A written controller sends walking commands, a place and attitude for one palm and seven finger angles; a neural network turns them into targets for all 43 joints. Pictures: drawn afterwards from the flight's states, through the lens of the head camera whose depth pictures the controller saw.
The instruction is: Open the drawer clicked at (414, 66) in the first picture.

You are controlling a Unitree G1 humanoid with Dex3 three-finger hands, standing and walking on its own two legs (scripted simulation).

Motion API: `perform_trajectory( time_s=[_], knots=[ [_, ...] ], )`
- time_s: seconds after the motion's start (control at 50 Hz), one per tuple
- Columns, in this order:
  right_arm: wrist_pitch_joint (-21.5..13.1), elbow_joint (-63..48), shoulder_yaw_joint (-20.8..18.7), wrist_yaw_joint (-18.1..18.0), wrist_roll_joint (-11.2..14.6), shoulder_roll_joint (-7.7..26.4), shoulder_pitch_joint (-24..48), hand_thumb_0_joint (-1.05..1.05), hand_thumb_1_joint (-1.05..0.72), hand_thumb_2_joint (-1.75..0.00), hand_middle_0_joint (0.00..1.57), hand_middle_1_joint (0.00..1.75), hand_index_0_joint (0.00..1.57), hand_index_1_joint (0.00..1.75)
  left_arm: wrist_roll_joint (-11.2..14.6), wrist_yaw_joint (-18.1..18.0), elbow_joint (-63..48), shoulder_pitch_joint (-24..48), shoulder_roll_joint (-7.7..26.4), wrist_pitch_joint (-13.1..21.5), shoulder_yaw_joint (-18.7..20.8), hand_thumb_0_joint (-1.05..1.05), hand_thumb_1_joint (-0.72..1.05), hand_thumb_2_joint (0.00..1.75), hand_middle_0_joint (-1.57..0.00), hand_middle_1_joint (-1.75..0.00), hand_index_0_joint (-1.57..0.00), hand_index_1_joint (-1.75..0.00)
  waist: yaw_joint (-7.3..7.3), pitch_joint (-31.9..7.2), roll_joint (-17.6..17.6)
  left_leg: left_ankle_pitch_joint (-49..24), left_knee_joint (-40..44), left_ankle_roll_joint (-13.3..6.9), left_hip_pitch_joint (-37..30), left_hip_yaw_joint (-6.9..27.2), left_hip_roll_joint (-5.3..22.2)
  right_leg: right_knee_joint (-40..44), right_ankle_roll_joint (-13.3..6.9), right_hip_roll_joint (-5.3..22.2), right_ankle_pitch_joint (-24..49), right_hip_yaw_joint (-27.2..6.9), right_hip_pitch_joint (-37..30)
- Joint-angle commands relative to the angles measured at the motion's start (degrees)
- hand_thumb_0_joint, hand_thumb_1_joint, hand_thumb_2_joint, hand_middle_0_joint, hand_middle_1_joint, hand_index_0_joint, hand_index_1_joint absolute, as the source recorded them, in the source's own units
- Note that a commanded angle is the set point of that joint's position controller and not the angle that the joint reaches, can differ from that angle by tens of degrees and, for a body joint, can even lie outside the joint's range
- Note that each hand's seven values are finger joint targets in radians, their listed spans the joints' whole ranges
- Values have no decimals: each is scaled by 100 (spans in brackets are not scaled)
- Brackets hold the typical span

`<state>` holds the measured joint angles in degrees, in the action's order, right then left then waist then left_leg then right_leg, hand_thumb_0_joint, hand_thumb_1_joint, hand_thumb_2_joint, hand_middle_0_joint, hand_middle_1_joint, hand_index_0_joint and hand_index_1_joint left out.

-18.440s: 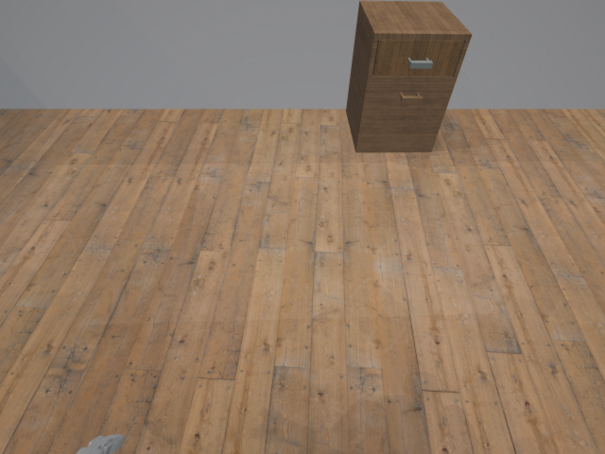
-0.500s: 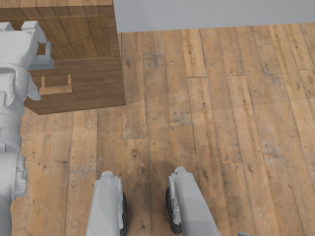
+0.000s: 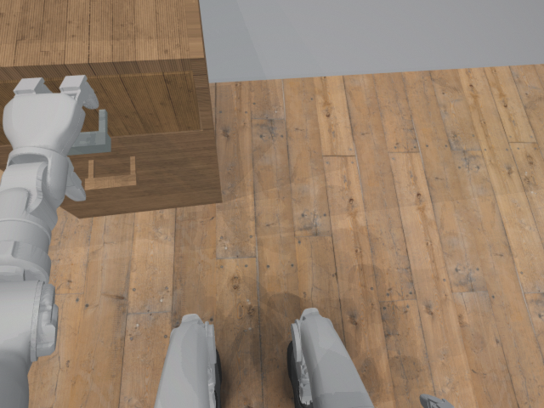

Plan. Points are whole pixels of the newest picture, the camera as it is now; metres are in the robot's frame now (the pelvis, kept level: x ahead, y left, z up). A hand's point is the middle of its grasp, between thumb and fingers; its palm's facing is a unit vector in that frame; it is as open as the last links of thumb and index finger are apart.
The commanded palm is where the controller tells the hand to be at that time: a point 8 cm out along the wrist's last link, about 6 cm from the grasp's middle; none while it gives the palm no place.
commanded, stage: re-aim the fingers above the handle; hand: left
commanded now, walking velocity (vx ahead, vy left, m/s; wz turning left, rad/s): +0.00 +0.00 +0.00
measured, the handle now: (75, 131) +0.55 +0.29 -0.09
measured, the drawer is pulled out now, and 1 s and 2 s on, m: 0.00 0.00 0.00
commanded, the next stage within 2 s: lower the fingers behind the handle in 1.94 s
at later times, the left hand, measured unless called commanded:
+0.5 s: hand (73, 130) +0.51 +0.27 -0.02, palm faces -0.04 -0.03 -1.00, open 13.8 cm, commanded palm +0.50 +0.26 +0.02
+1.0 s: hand (65, 131) +0.51 +0.28 -0.02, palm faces -0.02 -0.03 -1.00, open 13.7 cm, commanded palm +0.50 +0.29 +0.02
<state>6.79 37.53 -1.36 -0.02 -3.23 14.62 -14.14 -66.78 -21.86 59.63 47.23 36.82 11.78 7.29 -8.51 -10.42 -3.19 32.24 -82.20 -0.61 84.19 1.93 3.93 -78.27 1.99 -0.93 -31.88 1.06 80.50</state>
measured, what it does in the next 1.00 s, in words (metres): stands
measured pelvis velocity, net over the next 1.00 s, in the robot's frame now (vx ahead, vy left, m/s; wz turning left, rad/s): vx -0.01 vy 0.00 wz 0.00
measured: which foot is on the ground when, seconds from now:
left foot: down 0.00-1.00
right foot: down 0.00-1.00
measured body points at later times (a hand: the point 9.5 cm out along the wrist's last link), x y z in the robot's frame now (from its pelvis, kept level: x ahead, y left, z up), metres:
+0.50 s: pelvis -0.01 +0.00 +0.00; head +0.17 +0.02 +0.41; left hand +0.50 +0.26 +0.03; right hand +0.02 -0.27 -0.12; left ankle +0.03 +0.11 -0.58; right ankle +0.03 -0.14 -0.58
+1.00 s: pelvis -0.01 +0.00 +0.00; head +0.17 +0.02 +0.40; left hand +0.50 +0.27 +0.03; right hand +0.04 -0.27 -0.13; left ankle +0.03 +0.11 -0.58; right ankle +0.03 -0.15 -0.58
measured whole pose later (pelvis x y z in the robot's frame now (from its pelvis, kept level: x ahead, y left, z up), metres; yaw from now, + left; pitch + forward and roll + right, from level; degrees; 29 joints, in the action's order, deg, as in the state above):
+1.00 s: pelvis -0.01 +0.00 +0.00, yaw +0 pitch +34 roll -5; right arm 6.4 37.5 0.3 -0.2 -2.5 14.6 -13.8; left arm -67.4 -23.5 61.6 50.2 37.8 10.3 7.7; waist -9.7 -10.5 -3.9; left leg 31.5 -83.1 -0.6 85.5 2.3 3.8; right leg -79.1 2.0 -1.0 -31.1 1.2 81.7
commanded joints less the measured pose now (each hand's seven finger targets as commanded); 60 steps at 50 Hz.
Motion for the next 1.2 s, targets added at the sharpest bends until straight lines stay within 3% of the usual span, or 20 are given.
perform_trajectory(
  time_s=[0.0,0.08,0.14,0.16,0.22,0.34,0.36,0.38,0.42,0.58,0.66,0.74,0.84,0.86,0.9,0.94,1.02,1.06,1.14,1.18],
  knots=[
    [-34,-142,-336,-34,-57,1015,-1073,0,-90,-90,20,30,20,30,34,-575,-1071,2192,1904,-2,555,0,-50,30,-30,-120,-30,-120,-19,-3416,-835,-2500,649,-216,-2854,-10,-214,739,-427,-228,1785,266,-1203],
    [-44,-108,-354,15,-49,1062,-1122,0,-90,-90,20,30,20,30,31,-658,-1017,2264,1932,-223,549,0,-50,30,-30,-120,-30,-120,5,-3730,-1004,-2543,719,-175,-3145,54,-195,725,-424,-228,1720,320,-1168],
    [-86,-16,-398,32,-30,1036,-1178,0,-90,-90,20,30,20,30,84,-519,-1014,2564,1343,-399,45,0,-50,30,-30,-120,-30,-120,-191,-3728,-1074,-2533,803,-167,-3438,126,-167,821,-417,-218,1638,353,-968],
    [-82,-11,-400,30,-28,1069,-1226,0,-90,-90,20,30,20,30,103,-453,-1019,2507,1420,-443,92,0,-50,30,-30,-120,-30,-120,-135,-3764,-977,-2475,849,-149,-3496,167,-156,832,-419,-229,1563,384,-991],
    [-96,19,-397,-14,3,1046,-1247,0,-90,-90,20,30,20,30,226,-220,-973,2566,1229,-517,-116,0,-50,30,-30,-120,-30,-120,-227,-3581,-803,-2167,908,-195,-3363,115,-190,1004,-409,-240,1448,346,-1108],
    [-118,13,-302,-97,3,1013,-1183,0,-90,-90,20,30,20,30,118,-194,-970,2599,1666,-281,206,0,-50,30,-30,-120,-30,-120,-114,-3174,-859,-1997,965,-215,-3071,105,-191,974,-465,-232,1273,325,-1028],
    [-127,4,-301,-97,3,990,-1174,0,-90,-90,20,30,20,30,68,-258,-795,2583,1484,-262,71,0,-50,30,-30,-120,-30,-120,-204,-3028,-782,-1908,940,-225,-2960,98,-202,975,-444,-239,1201,324,-906],
    [-124,-12,-257,-85,10,1017,-1133,0,-90,-90,20,30,20,30,79,-319,-545,2374,1687,-295,253,0,-50,30,-30,-120,-30,-120,-124,-2747,-684,-1733,921,-234,-2657,52,-213,974,-448,-234,1113,323,-951],
    [-122,-101,-199,-71,10,1050,-1082,0,-90,-90,20,30,20,30,31,-409,-266,2230,1920,-356,378,0,-50,30,-30,-120,-30,-120,-82,-2592,-576,-1560,887,-249,-2286,2,-247,928,-439,-233,1029,290,-1005],
    [-85,-267,-210,-22,47,1138,-1123,0,-90,-90,20,30,20,30,41,-461,-384,2163,2228,-510,554,0,-50,30,-30,-120,-30,-120,14,-3277,-530,-1725,809,-244,-2342,-30,-253,816,-387,-229,1259,254,-1331],
    [-183,-153,-306,-71,44,1100,-1190,0,-90,-90,20,30,20,30,87,-272,-1046,2698,1913,-235,244,0,-50,30,-30,-120,-30,-120,-168,-3798,-820,-1780,751,-235,-2842,30,-213,835,-386,-234,1236,230,-1183],
    [-270,59,-393,-118,14,1040,-1248,0,-90,-90,20,30,20,30,225,-135,-1505,3111,1413,-14,-124,0,-50,30,-30,-120,-30,-120,-340,-3859,-1031,-1902,746,-227,-3296,136,-189,873,-406,-226,1216,266,-858],
    [-227,140,-355,-115,-4,1040,-1288,0,-90,-90,20,30,20,30,199,-312,-976,2726,1539,-160,144,0,-50,30,-30,-120,-30,-120,-195,-3317,-1031,-2094,834,-194,-3184,157,-199,884,-451,-232,1254,345,-705],
    [-184,77,-311,-96,11,1061,-1246,0,-90,-90,20,30,20,30,160,-361,-728,2369,1849,-243,410,0,-50,30,-30,-120,-30,-120,-50,-3212,-942,-2005,828,-196,-2984,91,-217,868,-444,-234,1210,345,-809],
    [-86,-60,-187,-90,26,1107,-1127,0,-90,-90,20,30,20,30,80,-419,-530,2195,2481,-420,735,0,-50,30,-30,-120,-30,-120,84,-3043,-783,-2006,811,-227,-2569,19,-252,828,-429,-228,1346,298,-1129],
    [-16,-202,-126,-69,33,1108,-1004,0,-90,-90,20,30,20,30,11,-407,-446,1925,2748,-542,877,0,-50,30,-30,-120,-30,-120,228,-3122,-709,-2076,825,-240,-2439,-39,-278,792,-423,-227,1537,261,-1439],
    [25,-405,-68,-90,100,1117,-892,0,-90,-90,20,30,20,30,50,-308,-392,1828,2961,-547,854,0,-50,30,-30,-120,-30,-120,176,-2945,-354,-1735,781,-292,-1912,-154,-328,856,-341,-227,1570,159,-1822],
    [-20,-393,-107,-115,103,1132,-936,0,-90,-90,20,30,20,30,121,-145,-515,1943,2794,-383,743,0,-50,30,-30,-120,-30,-120,85,-3192,-449,-1664,758,-279,-2051,-132,-303,825,-339,-221,1488,150,-1714],
    [-174,-205,-270,-161,65,1079,-1080,0,-90,-90,20,30,20,30,240,246,-1047,2379,1932,156,118,0,-50,30,-30,-120,-30,-120,-251,-3451,-719,-1817,629,-267,-2753,23,-206,805,-369,-224,1341,213,-1039],
    [-212,-55,-353,-196,18,1073,-1140,0,-90,-90,20,30,20,30,328,385,-1364,2544,1563,394,-144,0,-50,30,-30,-120,-30,-120,-326,-3538,-915,-1928,569,-227,-3107,116,-182,760,-400,-233,1253,251,-649]
  ],
)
